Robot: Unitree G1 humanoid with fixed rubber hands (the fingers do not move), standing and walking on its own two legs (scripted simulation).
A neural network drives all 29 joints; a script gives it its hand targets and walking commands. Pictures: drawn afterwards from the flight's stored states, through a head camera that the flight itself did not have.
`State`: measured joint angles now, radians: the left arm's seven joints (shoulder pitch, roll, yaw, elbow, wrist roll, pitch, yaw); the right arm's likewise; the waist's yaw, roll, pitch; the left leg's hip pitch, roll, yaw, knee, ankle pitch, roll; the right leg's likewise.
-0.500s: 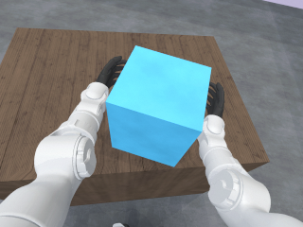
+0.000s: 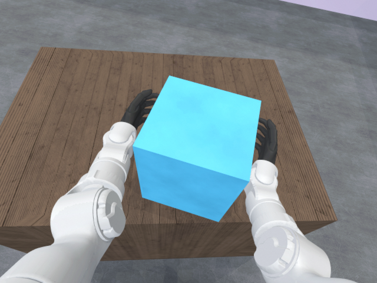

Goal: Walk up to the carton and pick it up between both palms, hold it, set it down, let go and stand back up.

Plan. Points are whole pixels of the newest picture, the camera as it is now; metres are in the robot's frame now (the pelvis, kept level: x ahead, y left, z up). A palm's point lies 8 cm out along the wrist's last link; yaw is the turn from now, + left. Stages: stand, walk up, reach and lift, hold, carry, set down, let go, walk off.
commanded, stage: reach and lift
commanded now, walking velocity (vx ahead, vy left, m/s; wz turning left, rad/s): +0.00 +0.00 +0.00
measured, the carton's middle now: (195, 154) +0.40 -0.02 -0.01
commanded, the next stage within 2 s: none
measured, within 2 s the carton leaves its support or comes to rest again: leaves its support in 1.56 s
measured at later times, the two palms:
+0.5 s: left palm (132, 122) +0.44 +0.12 +0.05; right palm (265, 156) +0.36 -0.17 +0.04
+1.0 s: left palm (132, 121) +0.44 +0.12 +0.05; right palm (265, 157) +0.36 -0.17 +0.04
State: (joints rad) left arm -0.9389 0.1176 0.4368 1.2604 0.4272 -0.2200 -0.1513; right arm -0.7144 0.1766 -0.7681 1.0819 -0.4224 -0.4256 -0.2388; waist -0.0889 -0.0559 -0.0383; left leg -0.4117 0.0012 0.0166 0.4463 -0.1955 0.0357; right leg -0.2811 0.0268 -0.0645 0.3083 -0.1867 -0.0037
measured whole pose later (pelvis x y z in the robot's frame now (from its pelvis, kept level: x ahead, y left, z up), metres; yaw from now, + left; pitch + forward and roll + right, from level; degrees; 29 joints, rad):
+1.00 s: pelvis +0.00 +0.01 +0.00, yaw +0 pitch +12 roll -2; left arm -0.92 0.11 0.35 1.21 0.39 -0.19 -0.13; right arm -0.68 0.15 -0.67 1.08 -0.34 -0.46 -0.24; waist -0.09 -0.05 -0.06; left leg -0.43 0.00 0.02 0.38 -0.15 0.04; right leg -0.29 0.02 -0.06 0.23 -0.13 0.00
